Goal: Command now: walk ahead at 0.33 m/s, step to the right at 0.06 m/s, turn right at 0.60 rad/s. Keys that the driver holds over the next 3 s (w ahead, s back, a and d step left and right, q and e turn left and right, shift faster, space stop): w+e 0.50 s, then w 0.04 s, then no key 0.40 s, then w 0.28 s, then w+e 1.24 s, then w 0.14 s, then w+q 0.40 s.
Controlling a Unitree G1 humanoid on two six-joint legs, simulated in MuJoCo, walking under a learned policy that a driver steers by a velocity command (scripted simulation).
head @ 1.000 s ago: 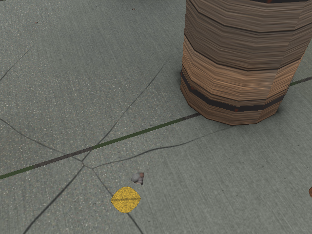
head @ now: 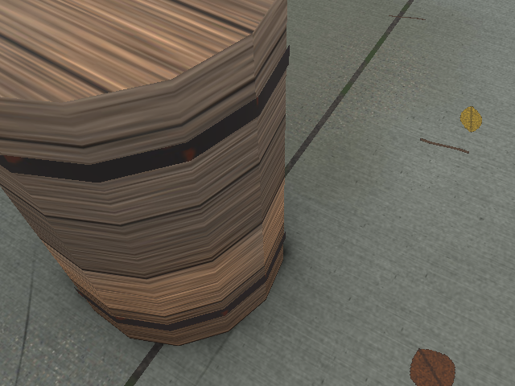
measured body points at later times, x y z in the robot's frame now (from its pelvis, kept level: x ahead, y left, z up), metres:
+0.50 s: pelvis +0.08 -0.07 -0.01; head +0.10 -0.08 +0.44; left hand +0.31 +0.14 -0.12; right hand +0.02 -0.39 -0.13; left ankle +0.20 +0.12 -0.74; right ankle +0.05 -0.21 -0.73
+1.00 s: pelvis +0.17 -0.19 +0.00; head +0.18 -0.21 +0.45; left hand +0.26 +0.04 -0.14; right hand +0.18 -0.46 -0.14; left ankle +0.26 -0.13 -0.72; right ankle +0.06 -0.22 -0.74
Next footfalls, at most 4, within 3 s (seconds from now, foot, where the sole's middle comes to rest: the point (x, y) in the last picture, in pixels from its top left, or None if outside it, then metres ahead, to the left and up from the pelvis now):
0.16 left None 0.24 0.12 -0.78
0.52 right None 0.09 -0.23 -0.78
1.08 left None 0.29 -0.15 -0.78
1.54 right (475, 385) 0.43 -0.47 -0.78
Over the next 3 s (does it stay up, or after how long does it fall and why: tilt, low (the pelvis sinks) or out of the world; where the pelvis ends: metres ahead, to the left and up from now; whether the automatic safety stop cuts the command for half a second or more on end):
stays up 0.82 -0.96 0.00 its command is cut before an obstacle from the start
